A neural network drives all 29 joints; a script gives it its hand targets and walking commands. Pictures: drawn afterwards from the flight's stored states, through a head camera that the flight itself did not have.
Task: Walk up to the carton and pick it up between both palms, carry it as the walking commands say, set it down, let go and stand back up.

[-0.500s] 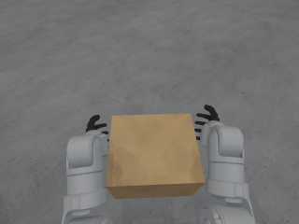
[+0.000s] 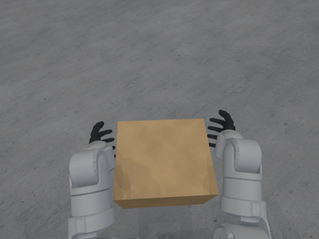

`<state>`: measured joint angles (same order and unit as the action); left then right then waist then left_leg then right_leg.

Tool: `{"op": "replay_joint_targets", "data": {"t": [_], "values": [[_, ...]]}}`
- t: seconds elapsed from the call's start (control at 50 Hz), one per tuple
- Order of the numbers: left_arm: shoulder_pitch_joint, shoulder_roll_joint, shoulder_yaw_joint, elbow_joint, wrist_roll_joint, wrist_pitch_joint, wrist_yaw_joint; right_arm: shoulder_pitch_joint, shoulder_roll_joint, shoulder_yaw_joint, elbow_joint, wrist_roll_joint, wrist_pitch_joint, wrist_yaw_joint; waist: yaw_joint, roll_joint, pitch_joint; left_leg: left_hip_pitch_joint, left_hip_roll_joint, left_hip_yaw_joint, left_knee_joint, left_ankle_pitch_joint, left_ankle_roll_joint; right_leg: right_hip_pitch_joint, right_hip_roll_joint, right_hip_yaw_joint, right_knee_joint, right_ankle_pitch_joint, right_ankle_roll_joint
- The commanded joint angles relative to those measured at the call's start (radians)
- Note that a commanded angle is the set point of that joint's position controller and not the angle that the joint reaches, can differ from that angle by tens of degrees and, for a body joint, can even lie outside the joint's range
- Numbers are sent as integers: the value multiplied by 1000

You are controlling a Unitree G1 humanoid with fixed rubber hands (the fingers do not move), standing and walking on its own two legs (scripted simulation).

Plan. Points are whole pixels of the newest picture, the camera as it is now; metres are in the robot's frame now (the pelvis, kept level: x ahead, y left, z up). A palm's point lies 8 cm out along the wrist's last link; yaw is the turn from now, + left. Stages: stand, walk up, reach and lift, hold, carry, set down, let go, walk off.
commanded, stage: carry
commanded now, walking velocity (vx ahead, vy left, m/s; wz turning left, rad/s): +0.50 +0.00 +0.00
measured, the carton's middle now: (162, 164) +0.32 +0.00 -0.03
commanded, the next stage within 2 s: none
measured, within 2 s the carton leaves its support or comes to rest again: neither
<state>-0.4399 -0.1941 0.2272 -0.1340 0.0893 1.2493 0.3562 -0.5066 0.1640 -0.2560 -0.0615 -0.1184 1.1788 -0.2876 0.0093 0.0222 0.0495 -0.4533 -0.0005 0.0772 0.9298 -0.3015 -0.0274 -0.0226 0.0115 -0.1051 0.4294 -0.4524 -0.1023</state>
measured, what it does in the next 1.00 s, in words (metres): walks ahead: left foot, then right foot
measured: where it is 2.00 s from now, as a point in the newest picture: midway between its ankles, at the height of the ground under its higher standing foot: (177, 103)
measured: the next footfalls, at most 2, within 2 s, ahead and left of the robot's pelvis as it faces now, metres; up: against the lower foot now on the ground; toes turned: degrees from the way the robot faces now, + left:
left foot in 0.08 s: +0.14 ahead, +0.10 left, +0.00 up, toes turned +8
right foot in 0.32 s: +0.36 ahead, -0.16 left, +0.00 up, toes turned -5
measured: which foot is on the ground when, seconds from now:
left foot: up 0.00-0.06, down 0.08-0.36, up 0.38-0.68, down 0.70-1.00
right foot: down 0.00-0.10, up 0.12-0.30, down 0.32-0.72, up 0.74-0.94, down 0.96-1.00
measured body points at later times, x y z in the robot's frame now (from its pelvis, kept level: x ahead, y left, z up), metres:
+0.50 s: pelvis +0.36 -0.08 +0.00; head +0.42 -0.11 +0.44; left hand +0.68 +0.06 +0.05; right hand +0.69 -0.25 +0.05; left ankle +0.19 +0.05 -0.64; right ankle +0.32 -0.16 -0.73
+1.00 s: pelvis +0.72 -0.11 -0.02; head +0.76 -0.13 +0.42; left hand +1.04 +0.02 +0.04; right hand +1.04 -0.28 +0.04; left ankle +0.53 +0.01 -0.71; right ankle +0.79 -0.20 -0.73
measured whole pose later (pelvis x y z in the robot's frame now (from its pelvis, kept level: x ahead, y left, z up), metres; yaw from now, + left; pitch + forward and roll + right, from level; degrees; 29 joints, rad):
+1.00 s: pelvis +0.72 -0.11 -0.02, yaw +0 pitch +6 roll +0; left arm -0.38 -0.19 0.21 -0.17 0.09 1.22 0.33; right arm -0.44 0.19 -0.24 -0.12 -0.12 1.16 -0.29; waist -0.04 0.05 -0.03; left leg -0.15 0.09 0.13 0.72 -0.52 -0.02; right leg -0.59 0.00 -0.09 0.72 -0.20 -0.05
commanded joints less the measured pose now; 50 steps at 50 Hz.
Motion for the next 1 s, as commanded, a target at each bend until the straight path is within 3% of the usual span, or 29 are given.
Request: {"op": "replay_joint_targets", "data": {"t": [0.0, 0.04, 0.06, 0.08, 0.1, 0.14, 0.16, 0.22, 0.26, 0.3, 0.32, 0.34, 0.36, 0.4, 0.54, 0.6, 0.66, 0.68, 0.7, 0.72, 0.76, 0.8, 0.82, 0.88, 0.9, 0.92, 0.94, 0.96, 0.98], "values": [[-660, -912, -643, -69, -463, -1, -547, -559, 1056, 721, -42, 442, 66, 419, 18, -239, -311, 16, -119, 216, -379, 160, 24, 198, -154, 49, -67, 1513, 31], [-624, -897, -641, -78, -451, -4, -541, -545, 1045, 719, -61, 446, 67, 418, -3, -271, -454, 278, -139, 233, -472, 262, 52, 188, -153, 17, 167, 1668, 63], [-654, -897, -642, -67, -446, -3, -544, -521, 1065, 718, -33, 445, 66, 420, -57, -232, -567, 588, -5, 67, -490, 393, 141, -48, -156, 3, 440, 1487, 130], [-682, -897, -660, -89, -460, -1, -543, -504, 1034, 704, -27, 433, 61, 425, -90, 102, -770, 973, 342, -413, -401, 809, 346, -421, -69, -4, 903, 873, 207], [-622, -922, -640, -52, -458, -1, -543, -461, 1051, 704, 5, 432, 69, 427, -63, 253, -763, 1231, 450, -582, -376, 1258, 395, -750, 74, 106, 1072, -79, 182], [-609, -924, -616, -52, -442, -23, -540, -454, 1066, 736, -22, 437, 52, 425, -93, 99, -608, 1277, 484, -569, -360, 1173, 385, -1159, -19, 225, 1255, -243, 140], [-632, -929, -620, -78, -449, -34, -539, -513, 1060, 759, -104, 453, 39, 424, -86, -17, -579, 1173, 481, -536, -371, 1041, 323, -1166, -79, 294, 1132, -255, 110], [-646, -959, -649, -131, -444, -46, -525, -541, 1084, 776, -154, 485, 38, 430, -48, -13, -485, 785, 387, -299, -450, 715, 181, -901, -159, 223, 472, -123, 88], [-574, -953, -666, -142, -412, -52, -507, -476, 1082, 765, -121, 497, 49, 449, -21, 159, -448, 450, 274, -36, -522, 603, 84, -442, -74, 25, 116, 222, 98], [-580, -964, -690, -164, -406, -62, -495, -423, 1076, 762, -112, 499, 50, 466, -1, 130, -576, 330, 191, 101, -276, 682, 41, -25, 32, -91, 66, 415, 73], [-567, -962, -693, -168, -402, -68, -499, -429, 1061, 772, -112, 493, 51, 472, 25, -13, -638, 185, 134, 134, -90, 446, 5, 170, -74, 82, 47, 464, 26], [-528, -960, -660, -93, -370, -66, -503, -462, 1066, 778, -111, 491, 59, 476, 28, -397, -658, -34, 2, 122, 187, 36, -40, 347, -312, 480, 27, 897, -101], [-501, -972, -670, -89, -379, -67, -503, -503, 1052, 789, -164, 503, 47, 477, 23, -442, -675, -199, -63, 22, 332, -233, -25, 478, -367, 599, 40, 1130, -158], [-576, -943, -686, -192, -393, -66, -500, -470, 1066, 787, -144, 508, 31, 468, 20, -139, -603, -283, -3, -74, 329, -201, 7, 458, -353, 487, 48, 1116, -95], [-582, -941, -706, -152, -440, -43, -524, -446, 1061, 791, -123, 466, 36, 440, 22, -242, -422, -338, 1, 28, -51, -92, 14, 466, -271, 270, -43, 1236, -32], [-614, -931, -714, -156, -450, -36, -533, -492, 1047, 777, -135, 459, 40, 436, 19, -227, -362, -159, -38, 100, -290, 40, 25, 314, -225, 156, -92, 1280, -20], [-603, -907, -695, -139, -447, -25, -532, -461, 1033, 748, -91, 449, 52, 436, -6, -279, -446, 251, -131, 219, -502, 241, 48, 179, -149, 2, 138, 1537, 39], [-586, -899, -678, -112, -430, -20, -531, -398, 1045, 740, -53, 433, 57, 438, -53, -260, -546, 553, -14, 96, -520, 378, 113, -16, -152, -19, 370, 1389, 94], [-608, -904, -692, -130, -441, -18, -531, -393, 1022, 728, -52, 429, 54, 445, -68, 65, -703, 925, 312, -329, -411, 838, 257, -374, -75, -31, 753, 809, 159], [-590, -920, -694, -95, -447, -13, -534, -376, 1014, 712, -22, 427, 53, 449, -48, 281, -683, 1155, 431, -516, -390, 1327, 339, -687, 70, 44, 952, -51, 153], [-563, -925, -685, -87, -443, -30, -528, -380, 1030, 733, -45, 438, 47, 446, -73, 127, -564, 1295, 426, -445, -377, 1412, 318, -1082, 21, 90, 1072, -119, 122], [-602, -932, -684, -113, -435, -42, -521, -445, 1039, 748, -98, 465, 39, 449, -62, 41, -503, 1103, 418, -371, -418, 1101, 242, -1075, -95, 161, 853, -130, 88], [-651, -939, -684, -149, -441, -48, -515, -484, 1045, 753, -121, 482, 39, 449, -63, 78, -469, 1060, 393, -332, -411, 996, 216, -1082, -111, 161, 711, -170, 88], [-575, -943, -710, -156, -425, -51, -500, -448, 1040, 756, -142, 490, 40, 457, -30, 101, -434, 599, 265, -26, -504, 811, 105, -528, -51, 2, 104, 254, 93], [-616, -934, -714, -191, -426, -59, -495, -457, 1044, 762, -139, 504, 39, 465, -21, 188, -499, 540, 245, 26, -443, 849, 84, -337, 6, -49, 45, 355, 77], [-590, -958, -715, -162, -408, -62, -492, -438, 1062, 763, -125, 504, 41, 474, -6, 161, -552, 468, 193, 115, -317, 849, 53, -127, 46, -109, -14, 482, 63], [-586, -949, -708, -169, -413, -64, -493, -433, 1041, 757, -122, 501, 42, 476, 3, 92, -637, 342, 154, 121, -196, 674, 27, 97, -3, -32, 49, 489, 43], [-523, -954, -684, -107, -386, -60, -501, -414, 1029, 758, -117, 473, 51, 477, 28, -227, -682, 146, 49, 147, 76, 345, -10, 278, -221, 314, 10, 705, -40], [-472, -969, -663, -46, -368, -59, -503, -470, 1028, 771, -149, 482, 51, 477, 23, -425, -683, -80, -55, 54, 265, -175, -16, 457, -349, 559, 33, 1063, -152]]}}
